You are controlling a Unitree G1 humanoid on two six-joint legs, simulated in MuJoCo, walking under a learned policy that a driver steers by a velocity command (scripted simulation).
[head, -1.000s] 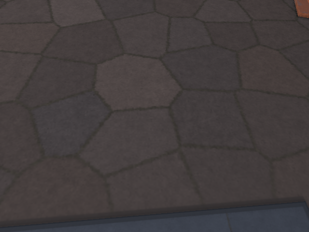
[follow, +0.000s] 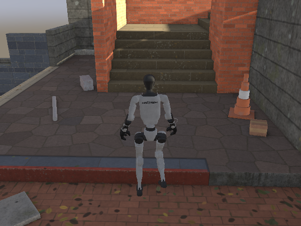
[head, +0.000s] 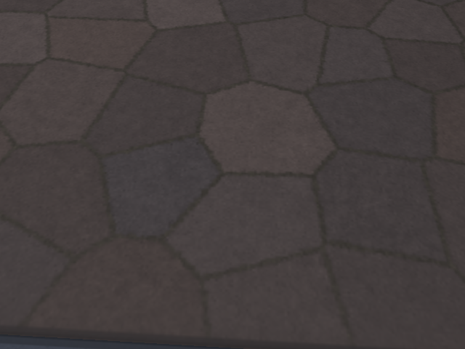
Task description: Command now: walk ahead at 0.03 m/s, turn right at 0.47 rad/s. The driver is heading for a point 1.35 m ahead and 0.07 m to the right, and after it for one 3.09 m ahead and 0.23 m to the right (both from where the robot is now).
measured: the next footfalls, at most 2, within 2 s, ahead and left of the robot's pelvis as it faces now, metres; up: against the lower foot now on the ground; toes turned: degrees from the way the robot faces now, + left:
right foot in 0.38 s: +0.01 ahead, -0.23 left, +0.00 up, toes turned -17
left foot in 0.90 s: +0.12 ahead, +0.13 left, +0.18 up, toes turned +4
